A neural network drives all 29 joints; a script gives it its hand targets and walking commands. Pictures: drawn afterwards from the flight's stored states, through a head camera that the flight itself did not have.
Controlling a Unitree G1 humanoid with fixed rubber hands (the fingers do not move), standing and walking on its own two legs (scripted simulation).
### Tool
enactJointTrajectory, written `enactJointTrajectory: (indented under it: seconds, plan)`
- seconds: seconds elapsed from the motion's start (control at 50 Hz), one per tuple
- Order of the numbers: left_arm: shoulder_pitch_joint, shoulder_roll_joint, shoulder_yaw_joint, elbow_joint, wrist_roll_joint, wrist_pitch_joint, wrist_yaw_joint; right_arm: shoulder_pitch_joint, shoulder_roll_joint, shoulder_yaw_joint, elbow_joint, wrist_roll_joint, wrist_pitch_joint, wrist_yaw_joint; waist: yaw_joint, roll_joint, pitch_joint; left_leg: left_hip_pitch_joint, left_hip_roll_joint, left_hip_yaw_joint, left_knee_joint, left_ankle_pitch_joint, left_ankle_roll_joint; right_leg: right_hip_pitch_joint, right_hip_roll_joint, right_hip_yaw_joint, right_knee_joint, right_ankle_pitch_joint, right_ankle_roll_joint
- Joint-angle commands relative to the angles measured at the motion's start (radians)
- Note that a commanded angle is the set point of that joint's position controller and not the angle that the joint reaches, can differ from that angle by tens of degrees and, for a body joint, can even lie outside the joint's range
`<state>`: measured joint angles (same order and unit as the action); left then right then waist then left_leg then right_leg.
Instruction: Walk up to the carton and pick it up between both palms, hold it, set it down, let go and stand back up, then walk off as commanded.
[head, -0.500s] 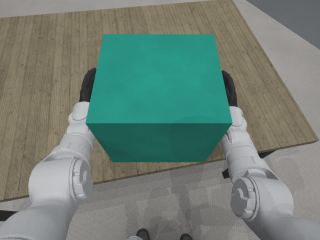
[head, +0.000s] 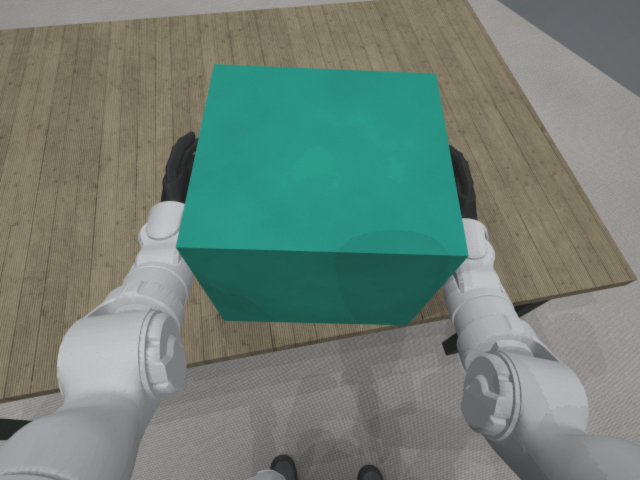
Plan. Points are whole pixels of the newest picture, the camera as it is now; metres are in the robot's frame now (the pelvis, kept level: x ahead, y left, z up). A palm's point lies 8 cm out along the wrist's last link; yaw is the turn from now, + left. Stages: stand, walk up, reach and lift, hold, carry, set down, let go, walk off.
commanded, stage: set down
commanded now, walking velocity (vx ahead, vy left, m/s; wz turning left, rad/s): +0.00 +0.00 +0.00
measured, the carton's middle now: (320, 208) +0.43 +0.00 +0.02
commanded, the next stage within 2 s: none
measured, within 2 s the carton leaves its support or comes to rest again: neither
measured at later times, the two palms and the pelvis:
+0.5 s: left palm (181, 200) +0.45 +0.18 +0.02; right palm (457, 214) +0.41 -0.18 +0.03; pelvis +0.00 +0.00 +0.00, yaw -1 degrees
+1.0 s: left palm (167, 226) +0.42 +0.20 +0.01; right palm (454, 231) +0.39 -0.17 +0.03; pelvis -0.01 +0.00 -0.01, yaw -1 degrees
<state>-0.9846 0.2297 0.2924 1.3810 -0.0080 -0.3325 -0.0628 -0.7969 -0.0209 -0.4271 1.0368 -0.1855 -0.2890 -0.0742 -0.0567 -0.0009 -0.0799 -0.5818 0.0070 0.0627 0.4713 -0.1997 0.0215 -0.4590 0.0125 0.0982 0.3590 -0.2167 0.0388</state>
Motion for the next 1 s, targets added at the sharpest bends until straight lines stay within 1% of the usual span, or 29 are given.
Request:
enactJointTrajectory:
  seconds: [0.0,0.04,0.1,0.12,0.16,0.2,0.22,0.24,0.3,0.32,0.4,0.42,0.5,0.56,0.64,0.7,0.72,0.74,0.78,0.8,0.82,0.84,0.86,0.88,0.9,0.92,0.94,0.96,0.98]
  plan:
    - [-0.677,-0.335,-0.137,-0.112,0.114,-0.082,-0.028,-0.578,0.356,0.082,-0.056,-0.152,-0.066,0.074,-0.012,0.097,-0.835,0.599,0.068,0.006,0.125,0.8,-0.09,-0.069,0.006,-0.184,0.033,0.471,0.005]
    - [-0.623,-0.179,-0.108,-0.115,0.1,-0.074,0.001,-0.531,0.2,0.072,-0.026,-0.124,-0.063,0.048,-0.003,0.084,-0.853,0.583,0.069,0.005,0.139,0.81,-0.092,-0.066,0.004,-0.177,0.054,0.485,0.011]
    - [-0.64,-0.162,-0.111,-0.143,0.075,-0.058,0.019,-0.56,0.218,0.09,-0.059,-0.082,-0.052,0.033,0.017,0.091,-0.861,0.575,0.059,0.002,0.157,0.807,-0.087,-0.094,0.004,-0.174,0.06,0.454,0.011]
    - [-0.617,-0.129,-0.112,-0.148,0.07,-0.049,0.027,-0.547,0.151,0.082,-0.035,-0.063,-0.049,0.032,-0.001,0.136,-0.836,0.594,0.063,-0.009,0.167,0.825,-0.1,-0.127,0.006,-0.172,0.063,0.434,0.003]
    - [-0.616,-0.14,-0.138,-0.155,0.056,-0.034,0.029,-0.537,0.158,0.088,-0.026,-0.051,-0.043,0.018,-0.023,0.13,-0.821,0.599,0.061,-0.004,0.168,0.825,-0.1,-0.135,0.012,-0.176,0.054,0.412,0.001]
    - [-0.582,-0.066,-0.135,-0.161,0.033,-0.023,0.042,-0.531,0.074,0.09,-0.025,-0.012,-0.042,0.011,0.005,0.137,-0.878,0.604,0.061,-0.008,0.186,0.832,-0.107,-0.165,0.016,-0.169,0.064,0.399,-0.007]
    - [-0.591,-0.117,-0.156,-0.193,0.036,-0.027,0.041,-0.538,0.147,0.113,-0.039,-0.016,-0.038,0.013,-0.017,0.134,-0.848,0.599,0.06,-0.012,0.187,0.833,-0.103,-0.181,0.013,-0.171,0.058,0.387,-0.004]
    - [-0.622,-0.045,-0.132,-0.163,0.035,-0.018,0.047,-0.545,0.09,0.117,-0.025,0.014,-0.033,0.016,0.012,0.157,-0.853,0.586,0.06,-0.001,0.186,0.834,-0.102,-0.177,0.015,-0.157,0.054,0.375,-0.015]
    - [-0.599,0.011,-0.166,-0.158,-0.011,-0.004,0.054,-0.518,-0.02,0.13,-0.034,0.063,-0.024,0.001,-0.023,0.155,-0.893,0.592,0.061,-0.015,0.197,0.818,-0.104,-0.185,0.025,-0.155,0.064,0.414,-0.014]
    - [-0.552,0.02,-0.175,-0.204,-0.01,-0.012,0.061,-0.495,-0.023,0.138,-0.021,0.074,-0.028,0.003,-0.017,0.198,-0.896,0.632,0.067,-0.024,0.204,0.872,-0.116,-0.23,0.029,-0.157,0.063,0.371,-0.018]
    - [-0.593,0.02,-0.2,-0.179,-0.032,-0.006,0.072,-0.523,-0.042,0.14,0.004,0.107,-0.034,0.0,-0.016,0.193,-0.916,0.592,0.067,-0.02,0.216,0.888,-0.117,-0.243,0.032,-0.146,0.05,0.381,-0.038]
    - [-0.562,0.156,-0.174,-0.196,-0.059,-0.003,0.089,-0.502,-0.201,0.158,0.002,0.143,-0.037,-0.003,0.0,0.208,-0.972,0.627,0.072,-0.019,0.243,0.937,-0.128,-0.236,0.031,-0.147,0.086,0.431,-0.036]
    - [-0.567,0.136,-0.266,-0.239,-0.136,-0.003,0.106,-0.528,-0.208,0.17,0.006,0.207,-0.035,-0.031,-0.039,0.198,-1.0,0.611,0.074,-0.029,0.249,0.946,-0.142,-0.238,0.035,-0.137,0.059,0.455,-0.037]
    - [-0.551,0.202,-0.276,-0.148,-0.176,0.0,0.108,-0.537,-0.291,0.197,0.012,0.252,-0.032,-0.035,-0.019,0.166,-1.015,0.596,0.075,-0.032,0.239,0.942,-0.138,-0.218,0.041,-0.134,0.066,0.458,-0.037]
    - [-0.545,0.188,-0.277,-0.235,-0.168,0.016,0.108,-0.506,-0.286,0.232,-0.012,0.275,-0.047,-0.048,-0.009,0.202,-1.018,0.681,0.087,-0.044,0.25,1.024,-0.159,-0.229,0.048,-0.146,0.065,0.437,-0.039]
    - [-0.427,0.164,-0.244,-0.293,-0.153,0.033,0.093,-0.407,-0.254,0.302,-0.055,0.298,-0.074,-0.062,-0.003,0.195,-0.994,0.717,0.079,-0.049,0.277,1.129,-0.154,-0.213,0.06,-0.152,0.096,0.565,-0.027]
    - [-0.529,0.191,-0.24,-0.216,-0.139,0.038,0.091,-0.485,-0.267,0.253,0.01,0.287,-0.063,-0.059,0.009,0.206,-0.965,0.693,0.088,-0.038,0.268,1.072,-0.155,-0.288,0.044,-0.144,0.049,0.448,-0.042]
    - [-0.413,0.196,-0.23,-0.293,-0.125,0.042,0.089,-0.378,-0.257,0.305,-0.045,0.305,-0.077,-0.064,0.023,0.184,-0.983,0.722,0.08,-0.034,0.268,1.106,-0.165,-0.163,0.049,-0.143,0.058,0.547,-0.036]
    - [-0.406,0.172,-0.255,-0.294,-0.134,0.042,0.088,-0.365,-0.28,0.302,-0.003,0.323,-0.085,-0.061,0.005,0.21,-0.938,0.722,0.087,-0.041,0.259,1.077,-0.175,-0.222,0.057,-0.147,0.058,0.49,-0.044]
    - [-0.381,0.187,-0.248,-0.327,-0.143,0.034,0.084,-0.349,-0.276,0.31,-0.056,0.315,-0.105,-0.062,0.033,0.191,-0.975,0.726,0.084,-0.038,0.264,1.13,-0.171,-0.157,0.05,-0.141,0.057,0.561,-0.041]
    - [-0.422,0.169,-0.259,-0.305,-0.146,0.029,0.082,-0.397,-0.296,0.271,-0.009,0.296,-0.106,-0.066,-0.015,0.223,-0.948,0.73,0.086,-0.053,0.266,1.084,-0.174,-0.249,0.056,-0.153,0.051,0.485,-0.04]
    - [-0.272,0.198,-0.215,-0.392,-0.11,0.04,0.075,-0.239,-0.282,0.33,-0.058,0.331,-0.121,-0.068,0.048,0.214,-0.986,0.797,0.086,-0.046,0.265,1.173,-0.185,-0.147,0.06,-0.14,0.035,0.557,-0.043]
    - [-0.277,0.164,-0.23,-0.434,-0.11,0.042,0.081,-0.262,-0.283,0.309,-0.04,0.322,-0.132,-0.067,0.021,0.256,-0.968,0.834,0.093,-0.064,0.281,1.216,-0.188,-0.245,0.071,-0.156,0.063,0.554,-0.041]
    - [-0.416,0.185,-0.245,-0.348,-0.126,0.039,0.094,-0.369,-0.315,0.249,0.058,0.295,-0.126,-0.063,0.016,0.292,-0.912,0.802,0.117,-0.061,0.286,1.19,-0.193,-0.389,0.063,-0.155,0.018,0.391,-0.071]
    - [-0.227,0.191,-0.203,-0.422,-0.094,0.049,0.081,-0.185,-0.276,0.348,-0.051,0.339,-0.142,-0.067,0.076,0.222,-0.946,0.816,0.099,-0.032,0.269,1.204,-0.197,-0.173,0.062,-0.145,0.01,0.504,-0.068]
    - [-0.222,0.181,-0.218,-0.46,-0.098,0.053,0.075,-0.182,-0.294,0.328,-0.042,0.348,-0.147,-0.066,0.032,0.248,-0.922,0.822,0.087,-0.038,0.268,1.188,-0.19,-0.181,0.059,-0.136,0.007,0.544,-0.063]
    - [-0.262,0.222,-0.187,-0.435,-0.101,0.045,0.076,-0.228,-0.294,0.338,-0.067,0.335,-0.145,-0.068,0.067,0.231,-0.923,0.758,0.082,-0.037,0.259,1.15,-0.187,-0.155,0.06,-0.132,0.031,0.533,-0.048]
    - [-0.265,0.209,-0.222,-0.444,-0.126,0.039,0.071,-0.234,-0.301,0.331,-0.06,0.341,-0.141,-0.071,0.025,0.209,-0.907,0.733,0.083,-0.036,0.252,1.09,-0.185,-0.145,0.053,-0.134,0.023,0.52,-0.045]
    - [-0.146,0.207,-0.215,-0.521,-0.104,0.043,0.065,-0.125,-0.309,0.352,-0.082,0.352,-0.147,-0.071,0.025,0.198,-0.897,0.766,0.08,-0.047,0.235,1.11,-0.181,-0.066,0.059,-0.136,0.033,0.605,-0.041]
